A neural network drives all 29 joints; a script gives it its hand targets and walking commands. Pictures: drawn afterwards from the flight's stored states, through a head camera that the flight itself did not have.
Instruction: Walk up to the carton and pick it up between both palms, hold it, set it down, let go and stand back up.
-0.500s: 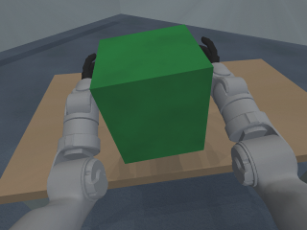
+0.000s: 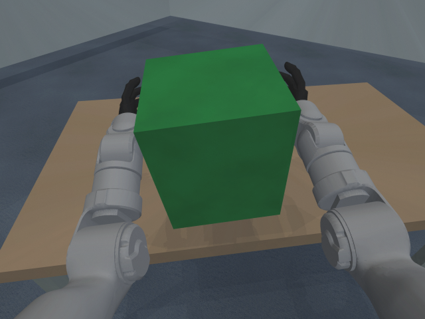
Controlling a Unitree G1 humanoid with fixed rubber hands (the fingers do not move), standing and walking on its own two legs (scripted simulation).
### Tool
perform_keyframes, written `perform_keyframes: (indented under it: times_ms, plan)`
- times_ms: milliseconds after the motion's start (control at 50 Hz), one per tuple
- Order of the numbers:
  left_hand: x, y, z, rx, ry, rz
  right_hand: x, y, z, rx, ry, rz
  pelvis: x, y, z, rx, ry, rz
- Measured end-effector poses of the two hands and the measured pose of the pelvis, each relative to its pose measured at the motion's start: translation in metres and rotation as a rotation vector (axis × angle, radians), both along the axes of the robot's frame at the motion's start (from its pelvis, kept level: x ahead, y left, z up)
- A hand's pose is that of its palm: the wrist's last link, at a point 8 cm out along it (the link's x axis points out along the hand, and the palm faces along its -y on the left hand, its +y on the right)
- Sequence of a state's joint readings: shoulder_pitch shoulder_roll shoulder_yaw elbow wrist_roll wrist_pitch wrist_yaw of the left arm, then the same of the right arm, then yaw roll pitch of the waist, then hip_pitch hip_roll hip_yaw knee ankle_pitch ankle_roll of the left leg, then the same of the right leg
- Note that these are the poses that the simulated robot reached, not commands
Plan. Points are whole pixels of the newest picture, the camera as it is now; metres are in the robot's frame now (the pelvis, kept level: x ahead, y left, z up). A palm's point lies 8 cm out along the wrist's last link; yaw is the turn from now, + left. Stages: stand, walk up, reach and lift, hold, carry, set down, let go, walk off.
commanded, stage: set down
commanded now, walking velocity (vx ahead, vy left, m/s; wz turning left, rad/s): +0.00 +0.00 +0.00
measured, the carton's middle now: (216, 140) +0.40 -0.01 +0.19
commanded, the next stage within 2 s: none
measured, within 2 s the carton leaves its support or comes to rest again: neither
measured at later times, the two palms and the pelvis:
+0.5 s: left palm (134, 131) +0.44 +0.15 +0.18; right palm (284, 117) +0.44 -0.15 +0.20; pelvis +0.01 +0.00 +0.00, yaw +0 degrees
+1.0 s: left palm (136, 144) +0.44 +0.15 +0.15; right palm (281, 130) +0.44 -0.15 +0.17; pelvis +0.01 +0.00 +0.00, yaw +0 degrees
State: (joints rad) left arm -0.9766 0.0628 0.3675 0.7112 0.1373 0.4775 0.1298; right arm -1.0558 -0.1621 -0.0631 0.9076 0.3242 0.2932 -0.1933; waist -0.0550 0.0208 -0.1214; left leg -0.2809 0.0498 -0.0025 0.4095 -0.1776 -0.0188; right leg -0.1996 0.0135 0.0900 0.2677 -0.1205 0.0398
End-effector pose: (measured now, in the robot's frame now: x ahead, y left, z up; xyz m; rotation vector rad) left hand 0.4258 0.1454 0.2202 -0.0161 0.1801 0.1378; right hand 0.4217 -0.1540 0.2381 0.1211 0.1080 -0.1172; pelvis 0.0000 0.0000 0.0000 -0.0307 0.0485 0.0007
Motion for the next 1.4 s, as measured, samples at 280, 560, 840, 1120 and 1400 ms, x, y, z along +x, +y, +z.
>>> perform_keyframes:
  times_ms: [280,560,840,1120,1400]
  plan:
    - [0.011,0.003,-0.029,-0.02,0.016,0.008,0.013,0.003,-0.024,-0.003,0.016,0.005,0.001,0.0,0.0,0.0,0.001,0.0]
    - [0.019,0.006,-0.042,-0.009,0.014,0.01,0.021,0.006,-0.041,-0.022,0.014,0.009,0.006,0.001,0.0,-0.001,0.012,0.0]
    - [0.018,0.005,-0.057,-0.016,0.035,0.002,0.017,0.005,-0.057,-0.024,0.033,-0.002,0.006,0.001,0.0,-0.001,0.012,0.0]
    - [0.018,0.008,-0.074,-0.035,0.06,-0.004,0.016,0.007,-0.07,-0.025,0.058,0.0,0.007,0.001,0.0,-0.001,0.013,0.0]
    - [0.02,0.008,-0.083,-0.051,0.072,-0.007,0.016,0.006,-0.082,-0.016,0.069,0.0,0.009,0.0,0.0,-0.001,0.017,0.0]
